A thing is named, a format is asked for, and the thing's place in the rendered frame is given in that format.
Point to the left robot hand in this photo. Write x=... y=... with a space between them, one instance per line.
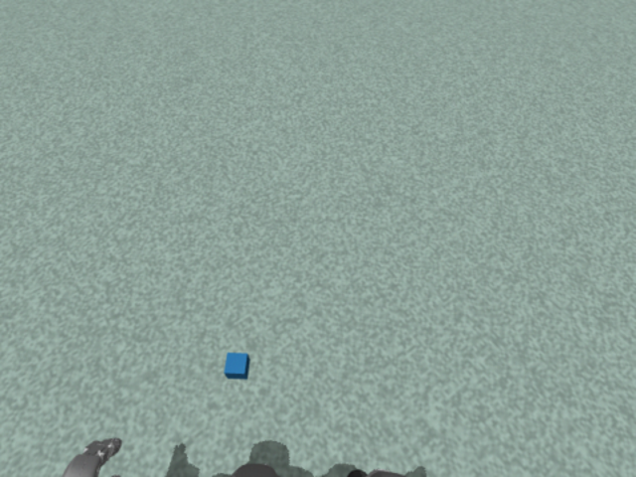
x=94 y=456

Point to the cube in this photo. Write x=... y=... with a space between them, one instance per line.
x=237 y=365

